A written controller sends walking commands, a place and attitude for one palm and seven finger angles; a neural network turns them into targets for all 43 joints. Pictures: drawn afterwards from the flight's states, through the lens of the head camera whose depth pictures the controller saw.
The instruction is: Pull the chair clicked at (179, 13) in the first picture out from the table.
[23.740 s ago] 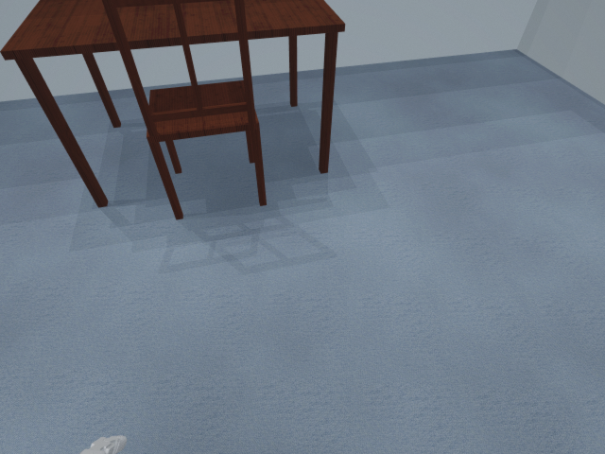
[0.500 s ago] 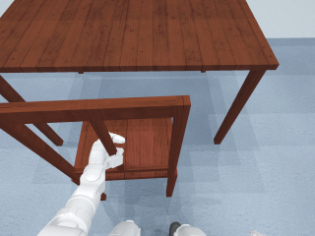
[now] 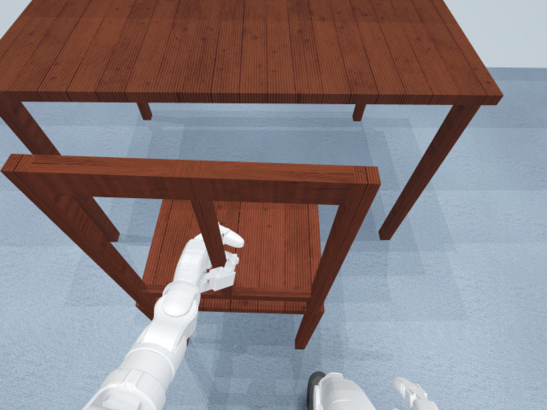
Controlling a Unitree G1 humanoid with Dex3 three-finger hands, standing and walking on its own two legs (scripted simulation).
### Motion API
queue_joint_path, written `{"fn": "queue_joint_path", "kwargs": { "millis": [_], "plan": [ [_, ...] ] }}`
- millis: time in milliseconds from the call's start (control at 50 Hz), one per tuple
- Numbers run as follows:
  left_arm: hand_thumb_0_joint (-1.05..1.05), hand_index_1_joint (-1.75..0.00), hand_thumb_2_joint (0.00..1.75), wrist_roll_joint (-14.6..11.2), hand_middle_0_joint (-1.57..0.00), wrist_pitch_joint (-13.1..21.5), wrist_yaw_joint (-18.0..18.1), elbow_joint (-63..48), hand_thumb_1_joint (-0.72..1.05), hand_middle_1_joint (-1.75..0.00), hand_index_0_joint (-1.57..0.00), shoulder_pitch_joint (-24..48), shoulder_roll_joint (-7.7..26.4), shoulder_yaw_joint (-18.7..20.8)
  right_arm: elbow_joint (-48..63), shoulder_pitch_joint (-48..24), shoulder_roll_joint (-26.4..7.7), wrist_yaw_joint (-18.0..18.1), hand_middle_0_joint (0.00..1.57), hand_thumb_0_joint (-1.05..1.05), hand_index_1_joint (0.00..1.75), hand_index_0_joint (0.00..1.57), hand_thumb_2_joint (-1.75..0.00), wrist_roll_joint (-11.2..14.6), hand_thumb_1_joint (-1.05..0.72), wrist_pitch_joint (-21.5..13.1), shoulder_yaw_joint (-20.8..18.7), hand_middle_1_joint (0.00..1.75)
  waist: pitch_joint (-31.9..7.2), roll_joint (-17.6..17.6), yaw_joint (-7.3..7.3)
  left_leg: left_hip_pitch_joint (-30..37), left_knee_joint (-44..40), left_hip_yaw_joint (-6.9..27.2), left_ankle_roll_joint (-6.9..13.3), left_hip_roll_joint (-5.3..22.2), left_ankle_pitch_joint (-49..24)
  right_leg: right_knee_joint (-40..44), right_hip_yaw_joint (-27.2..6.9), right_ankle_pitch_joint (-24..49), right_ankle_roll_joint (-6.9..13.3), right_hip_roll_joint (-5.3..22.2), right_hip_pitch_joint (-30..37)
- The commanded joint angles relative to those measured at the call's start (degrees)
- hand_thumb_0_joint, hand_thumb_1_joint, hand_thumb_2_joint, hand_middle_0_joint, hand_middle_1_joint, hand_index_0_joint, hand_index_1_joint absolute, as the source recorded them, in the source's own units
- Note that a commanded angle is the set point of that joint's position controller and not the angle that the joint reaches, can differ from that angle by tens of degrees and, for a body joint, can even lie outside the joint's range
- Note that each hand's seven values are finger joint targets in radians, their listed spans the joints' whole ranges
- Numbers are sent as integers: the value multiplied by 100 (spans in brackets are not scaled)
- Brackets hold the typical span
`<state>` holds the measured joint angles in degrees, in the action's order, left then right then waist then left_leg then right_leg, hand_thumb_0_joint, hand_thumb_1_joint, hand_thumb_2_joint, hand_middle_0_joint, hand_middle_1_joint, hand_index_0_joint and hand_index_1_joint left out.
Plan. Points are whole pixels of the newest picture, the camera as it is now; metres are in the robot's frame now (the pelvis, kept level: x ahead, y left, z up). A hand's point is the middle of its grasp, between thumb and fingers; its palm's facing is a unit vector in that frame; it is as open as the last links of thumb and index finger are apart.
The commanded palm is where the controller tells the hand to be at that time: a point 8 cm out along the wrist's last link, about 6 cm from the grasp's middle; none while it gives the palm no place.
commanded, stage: step backward, pulling the chair out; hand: left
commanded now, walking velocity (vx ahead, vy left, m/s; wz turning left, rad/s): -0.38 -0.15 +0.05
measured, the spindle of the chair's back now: (217, 254) +0.35 +0.10 -0.03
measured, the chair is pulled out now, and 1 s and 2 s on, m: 0.24 0.33 0.57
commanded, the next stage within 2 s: stop walking, hand still on the chair in 1.90 s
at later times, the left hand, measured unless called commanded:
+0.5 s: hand (225, 293) +0.29 +0.08 -0.05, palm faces -0.05 -0.99 -0.12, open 5.1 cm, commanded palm +0.27 +0.14 -0.05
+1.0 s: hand (215, 332) +0.23 +0.09 -0.05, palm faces -0.06 -0.99 -0.12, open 5.1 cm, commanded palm +0.21 +0.14 -0.05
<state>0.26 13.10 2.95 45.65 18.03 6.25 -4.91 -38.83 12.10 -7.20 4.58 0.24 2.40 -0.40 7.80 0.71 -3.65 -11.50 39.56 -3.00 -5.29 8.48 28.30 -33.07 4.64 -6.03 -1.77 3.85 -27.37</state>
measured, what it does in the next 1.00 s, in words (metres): walks backwards: right foot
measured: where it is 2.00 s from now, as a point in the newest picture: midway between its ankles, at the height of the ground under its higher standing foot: outside the picture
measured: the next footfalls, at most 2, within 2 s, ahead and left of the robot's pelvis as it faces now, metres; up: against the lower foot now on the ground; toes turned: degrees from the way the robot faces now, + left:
right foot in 0.56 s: +0.01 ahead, -0.16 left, +0.00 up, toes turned +0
right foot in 1.06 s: -0.10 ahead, -0.16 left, +0.00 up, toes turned -2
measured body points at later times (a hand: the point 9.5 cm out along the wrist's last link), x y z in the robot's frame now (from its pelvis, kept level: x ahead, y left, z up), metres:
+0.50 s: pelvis -0.05 -0.02 +0.01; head +0.03 -0.01 +0.45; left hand +0.29 +0.13 -0.04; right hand +0.03 -0.29 -0.11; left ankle -0.10 +0.10 -0.72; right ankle +0.06 -0.15 -0.71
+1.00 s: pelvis -0.11 -0.02 +0.01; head -0.01 +0.00 +0.45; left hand +0.23 +0.14 -0.04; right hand +0.02 -0.27 -0.10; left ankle -0.08 +0.12 -0.72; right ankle -0.09 -0.15 -0.71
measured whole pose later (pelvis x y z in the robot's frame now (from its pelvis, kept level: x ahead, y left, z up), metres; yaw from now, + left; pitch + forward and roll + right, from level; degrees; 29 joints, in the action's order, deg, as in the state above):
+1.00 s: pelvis -0.11 -0.02 +0.01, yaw +1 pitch +3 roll -1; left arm -1.2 11.6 4.3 41.2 19.5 9.2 -2.0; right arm -35.7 8.4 -11.0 4.8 -0.4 2.8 -1.2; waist 10.3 -1.9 -2.8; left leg -22.6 33.7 -1.5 -1.7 4.2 14.2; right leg -38.0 2.0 -19.0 -0.2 1.1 -23.1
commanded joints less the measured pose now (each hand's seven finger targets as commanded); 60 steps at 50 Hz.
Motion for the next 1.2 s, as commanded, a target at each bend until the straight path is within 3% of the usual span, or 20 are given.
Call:
{"fn": "queue_joint_path", "kwargs": {
  "millis": [0, 80, 140, 220, 320, 380, 440, 480, 520, 560, 620, 720, 820, 860, 920, 1020, 1080, 1100, 1120, 1180],
  "plan": [
    [0, -145, 90, 149, -50, 402, 151, -573, 90, -145, -50, 1970, 607, 292, 106, 313, -1178, 243, 20, 0, 30, 20, -90, -27, -90, -182, -431, 30, -2083, -934, -108, -649, -472, 2, 246, -236, -1052, 244, -588, 1765, 516, 701, 1465],
    [0, -145, 90, 161, -50, 504, 198, -546, 90, -145, -50, 1772, 445, 214, 253, -11, -1250, 261, 20, 0, 30, 20, -90, -74, -90, -210, -386, 30, -1449, 1219, 103, -1820, -1810, 535, 759, 537, -1498, -1046, -15, -248, 101, -31, 1638],
    [0, -145, 90, 130, -50, 543, 250, -669, 90, -145, -50, 1902, 607, 371, 274, 15, -1223, 218, 20, 0, 30, 20, -90, 0, -90, -250, -425, 30, -1557, 515, 149, -1786, -1220, 455, 747, 585, -2104, -774, -153, 225, 185, -9, 2125],
    [0, -145, 90, 104, -50, 627, 301, -387, 90, -145, -50, 1975, 902, 548, 80, 456, -1121, 167, 20, 0, 30, 20, -90, 102, -90, -302, -505, 30, -2300, -1740, 91, -926, 883, -1, 322, -793, 387, 1478, -1515, -270, 601, 1215, 1581],
    [0, -145, 90, 65, -50, 475, 327, -250, 90, -145, -50, 1660, 811, 612, 144, 222, -1212, 123, 20, 0, 30, 20, -90, 70, -90, -330, -299, 30, -2416, -1298, 201, -837, 352, 372, 368, -675, 263, 1425, -992, -234, 578, 1191, 1880],
    [0, -145, 90, -108, -50, 445, 292, -624, 90, -145, -50, 1279, 650, 425, 334, 239, -1430, 165, 20, 0, 30, 20, -90, 115, -90, -229, -291, 30, -2355, -502, 124, -719, -1938, 670, 609, -304, -473, 789, -635, -453, 239, 675, 1901],
    [0, -145, 90, -69, -50, 508, 230, -1489, 90, -145, -50, 1415, 583, 288, 642, -189, -1420, 158, 20, 0, 30, 20, -90, -46, -90, -171, -319, 30, -1853, 1858, 237, -1782, -2308, 1586, 1229, 914, -2262, -1396, -260, -802, 152, -125, 2041],
    [0, -145, 90, -85, -50, 403, 257, -1400, 90, -145, -50, 1525, 588, 382, 527, -68, -1292, 105, 20, 0, 30, 20, -90, -44, -90, -201, -358, 30, -1667, 1258, 213, -833, -1558, 1434, 1253, 1076, -4418, -1291, -471, -1204, 260, -166, 1453],
    [0, -145, 90, -24, -50, 432, 275, -1250, 90, -145, -50, 1922, 458, 316, 312, 310, -1291, 36, 20, 0, 30, 20, -90, -31, -90, -280, -472, 30, -2048, 452, 125, 541, -322, 1107, 869, 811, -6023, 197, -538, 380, 400, -29, 1517],
    [0, -145, 90, 96, -50, 496, 295, -732, 90, -145, -50, 2340, 496, 183, 81, 595, -1315, 42, 20, 0, 30, 20, -90, -26, -90, -384, -463, 30, -2169, -46, 4, 394, 339, 619, 435, 283, -5356, 757, -736, 3047, 567, 312, 2080],
    [0, -145, 90, 60, -50, 482, 305, -172, 90, -145, -50, 2444, 952, 533, -4, 401, -1266, 154, 20, 0, 30, 20, -90, 4, -90, -341, -399, 30, -2615, -893, 133, -1295, 775, 596, 215, -449, -164, 478, -1691, 6026, 1046, 1525, 3413],
    [0, -145, 90, -10, -50, 306, 279, -246, 90, -145, -50, 2053, 946, 551, 188, -50, -1234, 251, 20, 0, 30, 20, -90, 50, -90, -177, -236, 30, -2612, -806, 214, -963, -301, 627, 292, -441, -810, 382, -1214, 4344, 712, 1322, 2980],
    [0, -145, 90, -141, -50, 306, 203, -1047, 90, -145, -50, 1524, 675, 364, 652, -103, -1419, 240, 20, 0, 30, 20, -90, 52, -90, 18, -399, 30, -2555, -642, 125, -186, -1152, 869, 721, 357, -3957, 220, -662, 2139, 117, 285, 2297],
    [0, -145, 90, -113, -50, 353, 151, -1492, 90, -145, -50, 1320, 613, 325, 810, -304, -1324, 189, 20, 0, 30, 20, -90, -8, -90, 16, -335, 30, -2513, 657, 191, -557, -1556, 1079, 892, 672, -4182, -558, -401, 1023, 129, 23, 2257],
    [0, -145, 90, -47, -50, 364, 148, -1863, 90, -145, -50, 1247, 576, 320, 823, -335, -1225, 48, 20, 0, 30, 20, -90, -83, -90, -82, -349, 30, -2341, 1541, 222, -295, -1545, 1158, 1214, 1109, -4733, -996, -314, -1614, 184, -202, 1543],
    [0, -145, 90, 17, -50, 448, 204, -1542, 90, -145, -50, 1685, 642, 305, 395, 83, -1288, -43, 20, 0, 30, 20, -90, -68, -90, -315, -426, 30, -2360, 1147, 107, 1219, -507, 1083, 1013, 987, -5998, 706, -443, -543, 230, -154, 1178],
    [0, -145, 90, 139, -50, 549, 231, -1306, 90, -145, -50, 1931, 1062, 464, 261, 254, -1247, 28, 20, 0, 30, 20, -90, -31, -90, -281, -403, 30, -2690, 104, -54, 647, -137, 279, 531, 327, -4724, 1037, -748, 3042, 241, 337, 2247],
    [0, -145, 90, 51, -50, 573, 286, -1115, 90, -145, -50, 1943, 1430, 820, 269, 167, -1252, 128, 20, 0, 30, 20, -90, 20, -90, -262, -488, 30, -2837, -1099, -53, -189, 302, 27, 301, -133, -2599, 783, -1228, 4638, 294, 779, 2888],
    [0, -145, 90, 48, -50, 535, 278, -935, 90, -145, -50, 1851, 1394, 864, 326, -147, -1245, 180, 20, 0, 30, 20, -90, 55, -90, -280, -455, 30, -2770, -1441, 96, -836, 876, 253, 285, -459, -632, 737, -1452, 5364, 393, 1232, 2959],
    [0, -145, 90, 51, -50, 369, 272, -687, 90, -145, -50, 1641, 1359, 944, 341, -555, -1143, 165, 20, 0, 30, 20, -90, 12, -90, -303, -263, 30, -2402, -701, 335, -1373, 1578, 875, 310, -529, 9, 713, -1493, 4079, 796, 1638, 2535]
  ]
}}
